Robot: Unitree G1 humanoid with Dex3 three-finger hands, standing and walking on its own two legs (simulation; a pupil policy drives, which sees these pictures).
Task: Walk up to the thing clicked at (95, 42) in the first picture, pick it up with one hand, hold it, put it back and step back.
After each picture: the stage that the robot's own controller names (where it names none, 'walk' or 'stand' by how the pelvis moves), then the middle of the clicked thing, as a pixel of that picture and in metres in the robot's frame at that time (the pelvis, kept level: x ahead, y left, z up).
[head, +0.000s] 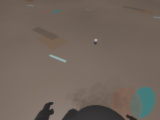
stand; (95, 41) +1.71 -0.10 -0.72
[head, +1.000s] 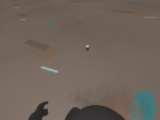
walk; (87, 47) +1.57 +0.19 -0.69
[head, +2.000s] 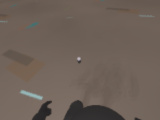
walk; (79, 60) +1.05 +0.30 -0.71
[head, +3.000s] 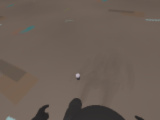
walk; (78, 76) +0.66 +0.25 -0.72
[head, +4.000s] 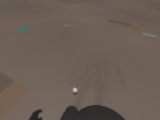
walk; (75, 91) +0.46 +0.17 -0.70
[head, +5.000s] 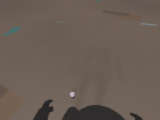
stand; (72, 95) +0.34 +0.21 -0.71
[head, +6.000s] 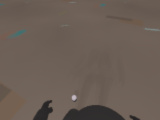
stand; (74, 98) +0.33 +0.19 -0.71
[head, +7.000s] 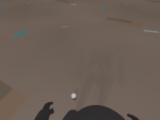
stand; (73, 96) +0.37 +0.20 -0.72
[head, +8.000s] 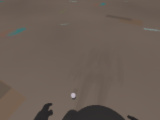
stand; (73, 96) +0.35 +0.20 -0.73
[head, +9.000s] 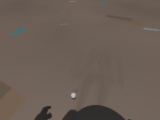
stand; (73, 96) +0.35 +0.20 -0.73
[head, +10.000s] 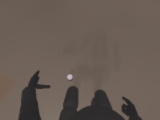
go down; (70, 77) +0.39 +0.20 -0.57
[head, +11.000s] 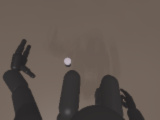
go down; (67, 62) +0.43 +0.22 -0.32
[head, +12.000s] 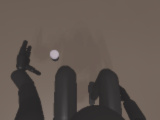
close in; (54, 56) +0.42 +0.25 -0.25
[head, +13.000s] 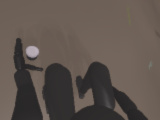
close; (32, 53) +0.42 +0.27 -0.22
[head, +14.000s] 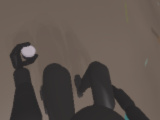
close; (28, 53) +0.41 +0.28 -0.22
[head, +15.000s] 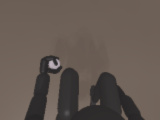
lift; (55, 66) +0.32 +0.25 -0.12
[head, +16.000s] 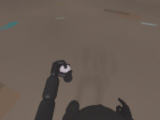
hold; (66, 73) +0.32 +0.17 +0.02
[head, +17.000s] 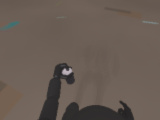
hold; (69, 76) +0.31 +0.16 -0.02
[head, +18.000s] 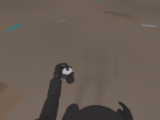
crouch; (68, 75) +0.32 +0.17 -0.02
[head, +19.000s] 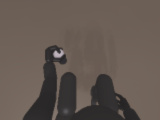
crouch; (60, 57) +0.42 +0.20 -0.12
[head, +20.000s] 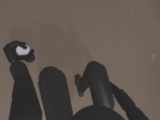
lower; (26, 54) +0.42 +0.27 -0.22
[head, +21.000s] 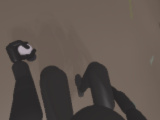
lower; (28, 53) +0.42 +0.27 -0.23
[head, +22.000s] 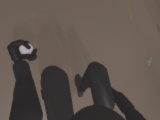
lower; (29, 53) +0.41 +0.27 -0.23
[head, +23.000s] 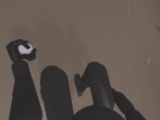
lower; (28, 52) +0.42 +0.27 -0.23
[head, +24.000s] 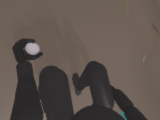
open; (30, 52) +0.41 +0.25 -0.23
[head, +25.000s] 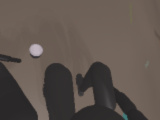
stand; (36, 52) +0.40 +0.25 -0.23
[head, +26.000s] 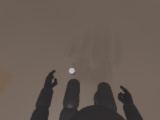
walk; (72, 71) +0.40 +0.19 -0.48
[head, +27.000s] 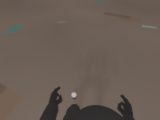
stand; (74, 95) +0.35 +0.16 -0.66
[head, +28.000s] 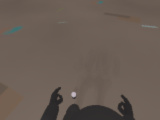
stand; (74, 95) +0.36 +0.17 -0.67
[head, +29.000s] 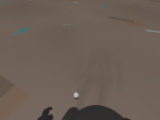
stand; (76, 96) +0.37 +0.16 -0.71
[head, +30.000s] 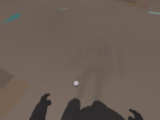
walk; (76, 84) +0.41 +0.16 -0.70
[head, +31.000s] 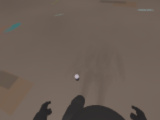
walk; (77, 77) +0.55 +0.24 -0.70
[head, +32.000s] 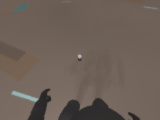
walk; (79, 57) +0.88 +0.19 -0.69
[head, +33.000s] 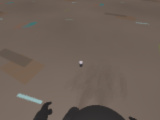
stand; (80, 63) +1.01 +0.18 -0.71
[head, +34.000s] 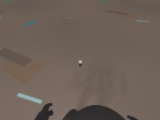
stand; (80, 63) +1.00 +0.19 -0.72
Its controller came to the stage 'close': yes
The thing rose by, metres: 0.69
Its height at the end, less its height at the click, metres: +0.00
